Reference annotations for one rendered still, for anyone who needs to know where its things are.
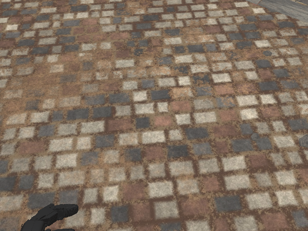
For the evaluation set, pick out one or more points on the left robot hand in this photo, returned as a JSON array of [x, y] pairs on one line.
[[48, 215]]

